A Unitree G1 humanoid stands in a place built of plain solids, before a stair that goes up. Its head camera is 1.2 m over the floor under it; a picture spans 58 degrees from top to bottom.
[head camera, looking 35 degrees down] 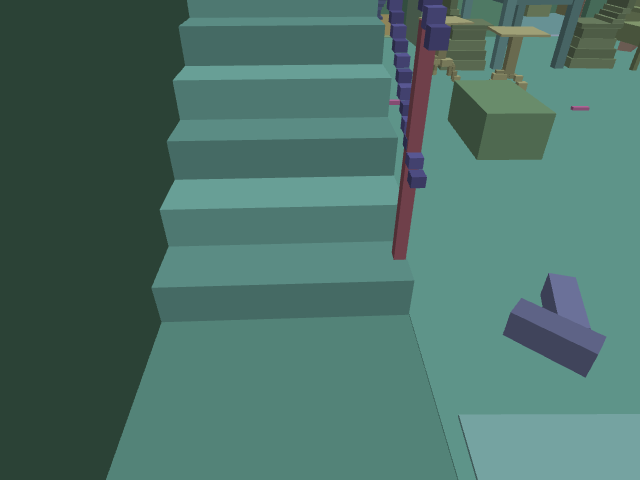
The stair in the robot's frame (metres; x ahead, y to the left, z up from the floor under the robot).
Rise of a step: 0.17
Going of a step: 0.25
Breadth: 0.95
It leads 2 degrees to the left of straight ahead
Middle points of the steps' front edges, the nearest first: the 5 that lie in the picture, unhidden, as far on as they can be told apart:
1.19 0.13 0.17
1.44 0.14 0.35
1.69 0.15 0.52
1.94 0.16 0.70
2.19 0.17 0.87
